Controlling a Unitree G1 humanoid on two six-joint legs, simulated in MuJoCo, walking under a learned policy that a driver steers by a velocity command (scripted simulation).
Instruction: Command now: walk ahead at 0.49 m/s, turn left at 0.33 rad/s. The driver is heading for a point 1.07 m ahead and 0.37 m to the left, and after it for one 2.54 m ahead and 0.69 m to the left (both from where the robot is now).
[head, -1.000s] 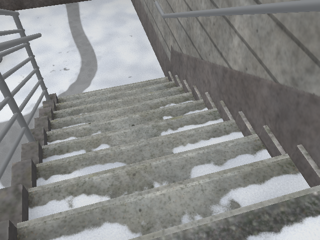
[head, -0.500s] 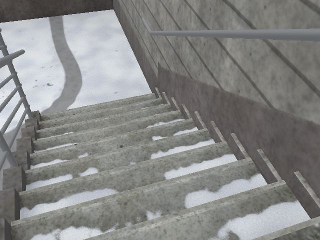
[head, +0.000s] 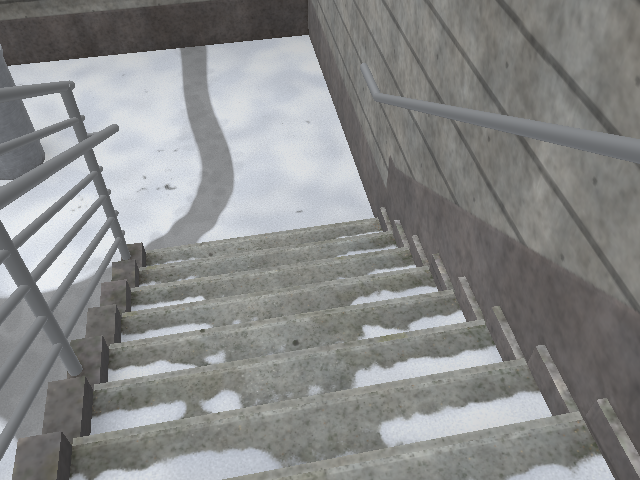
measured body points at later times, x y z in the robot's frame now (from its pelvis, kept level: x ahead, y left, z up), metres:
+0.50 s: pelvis +0.23 +0.10 -0.19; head +0.25 +0.12 +0.26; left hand +0.19 +0.36 -0.33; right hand +0.37 -0.12 -0.32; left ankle +0.25 +0.19 -0.90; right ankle +0.17 -0.07 -0.65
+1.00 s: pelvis +0.49 +0.10 -0.35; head +0.49 +0.08 +0.10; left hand +0.38 +0.33 -0.48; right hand +0.66 -0.09 -0.50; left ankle +0.35 +0.20 -0.81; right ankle +0.56 +0.02 -1.07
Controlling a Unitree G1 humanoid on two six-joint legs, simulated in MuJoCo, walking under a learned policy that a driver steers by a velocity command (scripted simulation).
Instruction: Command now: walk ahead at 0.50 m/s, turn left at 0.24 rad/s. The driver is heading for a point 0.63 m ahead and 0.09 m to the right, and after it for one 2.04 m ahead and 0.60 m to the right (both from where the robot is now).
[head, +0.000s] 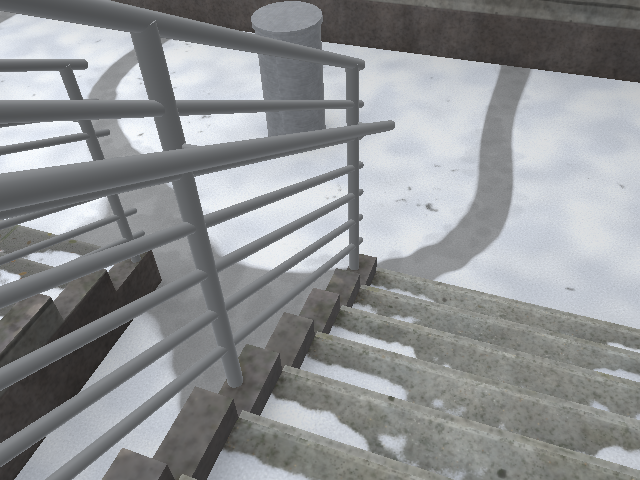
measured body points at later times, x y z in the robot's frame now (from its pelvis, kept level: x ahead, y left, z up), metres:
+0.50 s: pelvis +0.26 +0.05 -0.09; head +0.27 +0.05 +0.36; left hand +0.13 +0.28 -0.23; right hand +0.52 -0.15 -0.16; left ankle +0.43 +0.17 -0.82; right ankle +0.02 -0.10 -0.71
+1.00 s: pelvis +0.47 +0.06 -0.20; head +0.48 +0.06 +0.25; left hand +0.65 +0.29 -0.31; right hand +0.44 -0.19 -0.34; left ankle +0.40 +0.16 -0.88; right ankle +0.50 -0.09 -0.86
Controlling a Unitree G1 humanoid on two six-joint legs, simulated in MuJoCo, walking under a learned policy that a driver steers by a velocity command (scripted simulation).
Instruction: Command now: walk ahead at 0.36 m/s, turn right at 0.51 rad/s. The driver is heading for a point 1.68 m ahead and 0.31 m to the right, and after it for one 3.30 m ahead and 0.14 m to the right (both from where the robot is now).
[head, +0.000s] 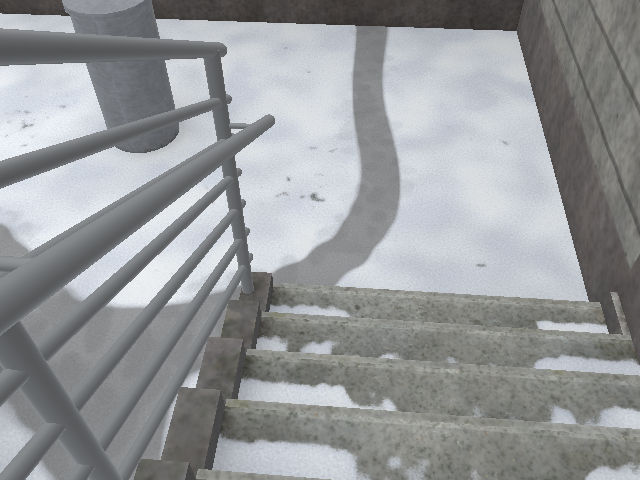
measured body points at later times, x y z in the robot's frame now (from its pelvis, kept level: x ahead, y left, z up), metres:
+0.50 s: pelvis +0.15 -0.08 -0.12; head +0.19 -0.13 +0.33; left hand +0.30 +0.14 -0.23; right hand +0.30 -0.36 -0.21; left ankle +0.28 +0.06 -0.69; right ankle +0.17 -0.17 -0.84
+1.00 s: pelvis +0.22 -0.05 -0.11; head +0.23 -0.03 +0.34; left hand +0.44 +0.10 -0.23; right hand +0.15 -0.29 -0.24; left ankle +0.22 +0.07 -0.84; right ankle +0.16 -0.20 -0.83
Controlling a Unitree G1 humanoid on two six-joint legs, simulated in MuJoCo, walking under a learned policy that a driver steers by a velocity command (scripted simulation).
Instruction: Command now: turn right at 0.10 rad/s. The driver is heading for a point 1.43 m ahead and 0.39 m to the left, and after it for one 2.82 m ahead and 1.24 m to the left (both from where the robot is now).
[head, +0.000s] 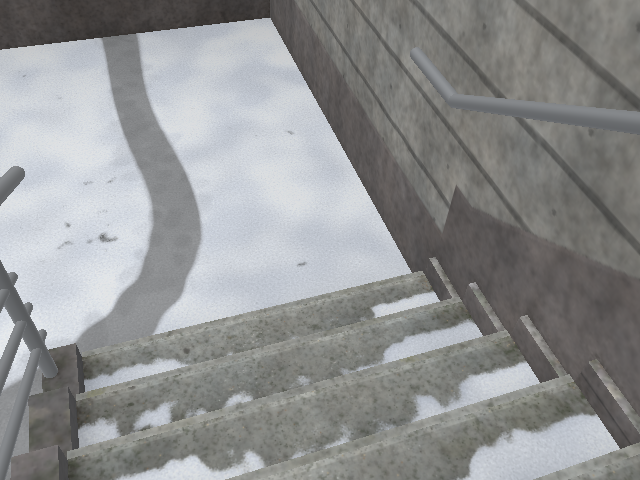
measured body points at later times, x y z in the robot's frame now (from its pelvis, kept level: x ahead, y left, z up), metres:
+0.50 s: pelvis +0.01 +0.00 +0.01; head +0.02 +0.00 +0.46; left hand +0.06 +0.23 -0.14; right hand +0.03 -0.25 -0.13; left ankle -0.05 +0.11 -0.73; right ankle +0.01 -0.17 -0.73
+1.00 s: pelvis +0.00 +0.01 +0.02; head +0.01 +0.02 +0.46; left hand -0.02 +0.24 -0.15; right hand -0.02 -0.24 -0.13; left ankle -0.05 +0.11 -0.73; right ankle +0.01 -0.17 -0.73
